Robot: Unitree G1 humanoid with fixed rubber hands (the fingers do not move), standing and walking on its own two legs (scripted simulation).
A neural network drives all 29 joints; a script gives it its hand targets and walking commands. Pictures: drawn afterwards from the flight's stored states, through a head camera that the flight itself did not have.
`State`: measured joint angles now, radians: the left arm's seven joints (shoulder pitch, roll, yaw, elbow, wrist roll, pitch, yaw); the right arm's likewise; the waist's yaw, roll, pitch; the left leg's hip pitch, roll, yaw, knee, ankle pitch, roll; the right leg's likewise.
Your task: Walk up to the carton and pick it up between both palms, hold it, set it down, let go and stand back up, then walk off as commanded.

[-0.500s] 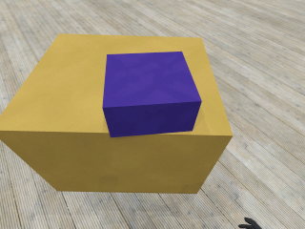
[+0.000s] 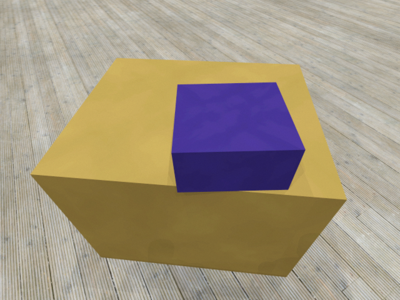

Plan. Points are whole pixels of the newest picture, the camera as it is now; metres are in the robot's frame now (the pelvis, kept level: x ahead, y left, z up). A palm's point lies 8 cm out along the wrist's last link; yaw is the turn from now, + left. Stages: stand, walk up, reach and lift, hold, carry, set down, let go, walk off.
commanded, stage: walk up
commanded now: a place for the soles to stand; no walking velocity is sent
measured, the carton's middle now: (229, 134) +0.57 -0.07 -0.01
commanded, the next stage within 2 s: none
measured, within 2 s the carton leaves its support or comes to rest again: neither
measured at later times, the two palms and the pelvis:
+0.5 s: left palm (66, 283) +0.21 +0.33 -0.13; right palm out of the picture +0.15 -0.26 -0.14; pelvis +0.10 +0.04 -0.02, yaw -5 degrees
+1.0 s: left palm (69, 262) +0.26 +0.34 -0.13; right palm (327, 284) +0.20 -0.26 -0.12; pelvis +0.13 +0.05 -0.01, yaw -6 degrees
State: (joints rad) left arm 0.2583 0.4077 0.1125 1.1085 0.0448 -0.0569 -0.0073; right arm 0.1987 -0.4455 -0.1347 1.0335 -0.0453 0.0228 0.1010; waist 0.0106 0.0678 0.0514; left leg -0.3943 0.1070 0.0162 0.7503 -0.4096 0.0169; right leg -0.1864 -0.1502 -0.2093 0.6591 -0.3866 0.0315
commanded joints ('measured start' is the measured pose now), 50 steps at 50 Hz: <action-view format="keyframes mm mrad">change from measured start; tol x32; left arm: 1 -176 226 19 -162 10 -5 4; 14 141 234 18 -63 -3 -22 17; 50 -352 159 -47 -158 -54 22 30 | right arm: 1 224 -228 -75 0 -4 -40 -26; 50 -23 -233 11 -1 25 -110 -141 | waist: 1 -168 5 -33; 2 -224 389 -31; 13 87 11 57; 15 72 -465 75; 23 -40 10 -6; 50 -98 21 -134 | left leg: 1 448 -99 67 -118 -69 18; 3 223 269 -805 -665 -740 260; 13 -270 195 -198 -200 40 166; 16 -221 -67 -80 300 -241 5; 23 118 142 -449 -300 101 146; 28 125 31 -99 -45 742 39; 39 339 214 -285 -174 854 206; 47 83 -57 -45 -56 -19 24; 50 461 173 -318 -271 728 136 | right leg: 1 -479 -46 97 34 -456 -142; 5 -581 86 304 605 -133 -71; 14 171 92 271 -25 21 -77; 16 -175 -243 940 -414 -181 -248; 23 -325 105 250 187 154 -62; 29 83 17 339 68 760 -148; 39 -272 92 226 99 56 -70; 42 199 -1 413 -37 650 -171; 47 14 -119 477 -22 781 -265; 50 -340 119 217 303 237 -58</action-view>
